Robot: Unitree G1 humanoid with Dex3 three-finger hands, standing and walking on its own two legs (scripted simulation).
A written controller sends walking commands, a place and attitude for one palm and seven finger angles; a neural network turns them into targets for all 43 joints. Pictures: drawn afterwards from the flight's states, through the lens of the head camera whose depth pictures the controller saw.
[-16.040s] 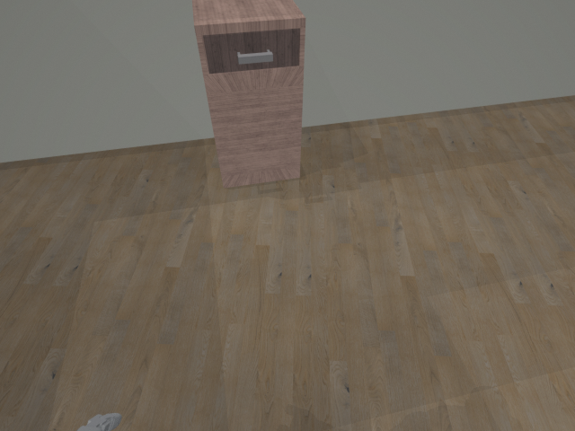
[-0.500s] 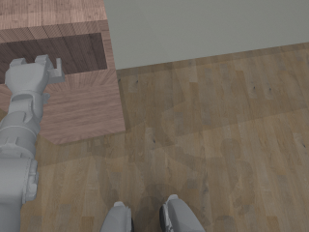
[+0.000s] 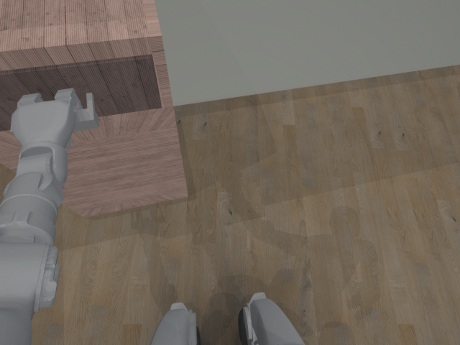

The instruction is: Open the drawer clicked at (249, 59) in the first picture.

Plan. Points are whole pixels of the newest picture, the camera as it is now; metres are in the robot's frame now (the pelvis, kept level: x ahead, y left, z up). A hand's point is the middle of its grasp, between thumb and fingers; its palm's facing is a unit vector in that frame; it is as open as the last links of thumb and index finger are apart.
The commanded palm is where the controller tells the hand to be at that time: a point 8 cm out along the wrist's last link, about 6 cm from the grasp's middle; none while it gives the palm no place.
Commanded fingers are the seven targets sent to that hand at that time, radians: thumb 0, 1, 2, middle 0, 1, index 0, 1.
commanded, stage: pull the drawer open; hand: left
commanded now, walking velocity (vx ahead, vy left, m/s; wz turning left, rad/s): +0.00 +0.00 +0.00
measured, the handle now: (56, 113) +0.53 +0.28 +0.00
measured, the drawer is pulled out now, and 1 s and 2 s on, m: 0.00 0.12 0.24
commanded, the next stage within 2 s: none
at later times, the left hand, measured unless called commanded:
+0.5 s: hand (62, 168) +0.43 +0.27 -0.03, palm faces -0.05 -0.05 -1.00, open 5.8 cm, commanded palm +0.40 +0.25 +0.03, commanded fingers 0.00 0.90 0.90 -0.40 -1.35 -0.40 -1.35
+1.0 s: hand (63, 199) +0.37 +0.26 -0.03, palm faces -0.05 -0.04 -1.00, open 5.8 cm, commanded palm +0.34 +0.25 +0.03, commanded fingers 0.00 0.90 0.90 -0.40 -1.35 -0.40 -1.35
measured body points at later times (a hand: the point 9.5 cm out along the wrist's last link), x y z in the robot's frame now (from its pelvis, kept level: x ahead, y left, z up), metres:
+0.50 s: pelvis +0.02 +0.01 +0.02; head +0.14 +0.02 +0.45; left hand +0.42 +0.27 +0.03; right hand +0.08 -0.26 -0.11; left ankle -0.02 +0.08 -0.65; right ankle +0.02 -0.13 -0.65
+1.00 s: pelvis +0.02 +0.00 +0.02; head +0.11 +0.00 +0.46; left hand +0.37 +0.26 +0.03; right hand +0.11 -0.26 -0.11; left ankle -0.02 +0.08 -0.65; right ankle +0.02 -0.13 -0.65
